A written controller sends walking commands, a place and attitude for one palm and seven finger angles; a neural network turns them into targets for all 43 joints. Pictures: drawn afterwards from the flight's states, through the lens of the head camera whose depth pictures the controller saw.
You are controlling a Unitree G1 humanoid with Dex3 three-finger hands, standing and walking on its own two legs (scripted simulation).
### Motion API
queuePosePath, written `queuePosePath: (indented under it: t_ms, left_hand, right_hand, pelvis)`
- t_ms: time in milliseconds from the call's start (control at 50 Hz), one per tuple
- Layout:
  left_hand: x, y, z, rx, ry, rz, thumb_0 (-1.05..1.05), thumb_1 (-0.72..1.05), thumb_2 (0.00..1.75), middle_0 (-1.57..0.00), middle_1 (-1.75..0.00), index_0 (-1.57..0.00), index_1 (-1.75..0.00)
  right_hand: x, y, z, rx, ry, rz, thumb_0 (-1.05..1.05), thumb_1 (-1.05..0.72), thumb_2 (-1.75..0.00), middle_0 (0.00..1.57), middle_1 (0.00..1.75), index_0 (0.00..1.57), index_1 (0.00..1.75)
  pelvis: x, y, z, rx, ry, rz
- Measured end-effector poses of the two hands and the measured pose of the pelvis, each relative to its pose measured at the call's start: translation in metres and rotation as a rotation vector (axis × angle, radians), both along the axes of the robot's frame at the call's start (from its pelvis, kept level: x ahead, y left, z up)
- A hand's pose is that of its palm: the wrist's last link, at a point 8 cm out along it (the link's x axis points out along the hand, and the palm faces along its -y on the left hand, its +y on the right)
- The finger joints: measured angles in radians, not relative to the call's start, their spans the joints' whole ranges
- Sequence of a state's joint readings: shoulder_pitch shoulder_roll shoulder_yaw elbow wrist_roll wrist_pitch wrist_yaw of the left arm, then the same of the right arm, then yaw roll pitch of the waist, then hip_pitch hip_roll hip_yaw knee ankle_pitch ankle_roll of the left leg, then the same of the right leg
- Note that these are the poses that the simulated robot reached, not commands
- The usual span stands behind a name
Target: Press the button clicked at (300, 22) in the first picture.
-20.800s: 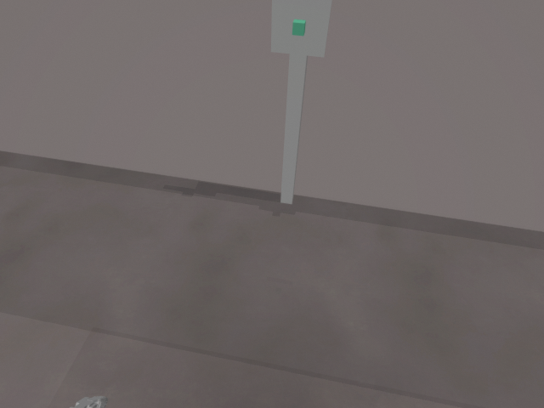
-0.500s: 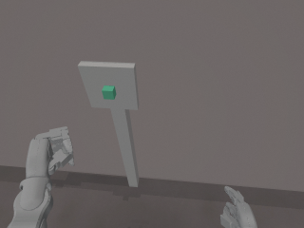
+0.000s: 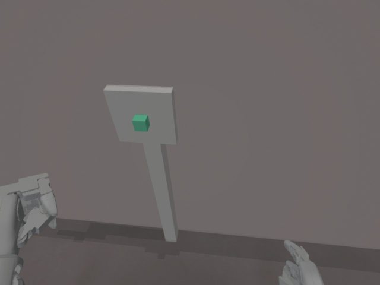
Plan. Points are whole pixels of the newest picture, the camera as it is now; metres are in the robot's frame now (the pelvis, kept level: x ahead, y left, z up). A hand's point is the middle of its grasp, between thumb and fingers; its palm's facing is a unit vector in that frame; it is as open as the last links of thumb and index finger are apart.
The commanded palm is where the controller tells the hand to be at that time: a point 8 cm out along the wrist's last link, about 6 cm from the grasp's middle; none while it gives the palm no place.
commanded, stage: draw the hand back to the body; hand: left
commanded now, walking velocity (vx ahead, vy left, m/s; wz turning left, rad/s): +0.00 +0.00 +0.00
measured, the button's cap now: (141, 122) +0.49 +0.21 +0.09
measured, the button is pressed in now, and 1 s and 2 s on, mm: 0 0 0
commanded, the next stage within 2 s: step back with the hand held close in 0.18 s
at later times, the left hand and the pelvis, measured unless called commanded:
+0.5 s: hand (55, 214) +0.17 +0.24 +0.15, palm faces +0.38 -0.83 -0.42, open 3.1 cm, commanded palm +0.11 +0.28 +0.17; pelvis -0.02 +0.00 +0.00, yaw +0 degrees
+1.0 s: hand (14, 257) +0.10 +0.26 +0.16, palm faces +0.40 -0.82 -0.42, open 3.1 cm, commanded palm +0.05 +0.30 +0.17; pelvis -0.09 +0.02 -0.02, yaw +0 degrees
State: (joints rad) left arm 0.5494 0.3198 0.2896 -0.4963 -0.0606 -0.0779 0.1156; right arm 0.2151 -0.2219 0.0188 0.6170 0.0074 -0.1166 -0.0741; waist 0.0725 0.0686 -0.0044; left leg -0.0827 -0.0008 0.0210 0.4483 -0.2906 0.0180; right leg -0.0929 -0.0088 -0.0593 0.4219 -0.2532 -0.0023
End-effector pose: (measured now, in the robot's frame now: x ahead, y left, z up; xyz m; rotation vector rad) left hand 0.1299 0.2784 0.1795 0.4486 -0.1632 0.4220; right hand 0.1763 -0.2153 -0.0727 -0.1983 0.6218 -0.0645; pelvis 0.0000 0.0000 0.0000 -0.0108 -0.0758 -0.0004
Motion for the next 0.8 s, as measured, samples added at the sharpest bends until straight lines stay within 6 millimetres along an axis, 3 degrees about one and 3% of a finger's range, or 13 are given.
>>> queuePosePath:
  t_ms: [340, 540, 660, 800]
  left_hand:
    - [-0.002, -0.005, -0.002, -0.015, -0.015, -0.007, 0.01, 0.89, 0.9, -1.31, -1.5, -1.3, -1.5]
    - [0.001, 0.002, -0.011, 0.028, 0.06, -0.061, 0.01, 0.89, 0.9, -1.3, -1.5, -1.3, -1.5]
    - [-0.01, 0.01, -0.008, 0.073, 0.064, -0.095, 0.01, 0.89, 0.9, -1.3, -1.5, -1.3, -1.5]
    - [-0.032, 0.018, -0.006, 0.098, 0.012, -0.09, 0.01, 0.89, 0.9, -1.3, -1.5, -1.3, -1.5]
  right_hand:
    - [-0.008, -0.002, 0.002, -0.005, -0.007, 0.001, 0.01, -0.91, -0.9, 0.2, 0.3, 0.2, 0.3]
    - [-0.033, -0.02, -0.001, -0.052, 0.108, -0.085, 0.01, -0.91, -0.9, 0.2, 0.3, 0.2, 0.3]
    - [-0.052, -0.021, -0.001, -0.071, 0.136, -0.13, 0.01, -0.91, -0.9, 0.2, 0.3, 0.2, 0.3]
    - [-0.068, -0.008, 0.001, -0.064, 0.098, -0.117, 0.01, -0.91, -0.9, 0.2, 0.3, 0.2, 0.3]
  pelvis:
    - [-0.008, -0.005, 0.0, -0.003, -0.006, 0.0]
    - [-0.021, 0.004, 0.001, -0.009, 0.074, -0.001]
    - [-0.034, 0.011, -0.002, -0.005, 0.084, -0.006]
    - [-0.056, 0.016, -0.007, -0.001, 0.081, -0.01]
